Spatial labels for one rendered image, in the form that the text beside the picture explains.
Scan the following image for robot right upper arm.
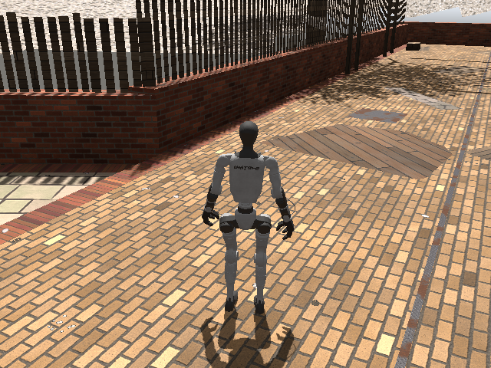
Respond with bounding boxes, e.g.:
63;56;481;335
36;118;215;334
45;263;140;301
263;156;283;199

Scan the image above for robot right forearm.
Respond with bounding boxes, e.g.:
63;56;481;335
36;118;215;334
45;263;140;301
275;187;292;222

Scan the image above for robot left upper arm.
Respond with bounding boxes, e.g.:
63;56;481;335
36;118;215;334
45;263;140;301
210;153;232;195

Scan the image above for robot left forearm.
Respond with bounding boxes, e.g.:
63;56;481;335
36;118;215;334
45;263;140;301
204;183;218;212

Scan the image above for right robot foot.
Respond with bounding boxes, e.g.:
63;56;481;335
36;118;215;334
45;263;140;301
254;295;265;314

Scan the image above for robot left hand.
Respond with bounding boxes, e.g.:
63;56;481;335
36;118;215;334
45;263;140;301
202;209;219;226

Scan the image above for robot head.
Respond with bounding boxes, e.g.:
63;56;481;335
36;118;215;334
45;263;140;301
234;121;261;159

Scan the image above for robot right hand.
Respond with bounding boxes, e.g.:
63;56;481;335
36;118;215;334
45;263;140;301
276;220;294;240

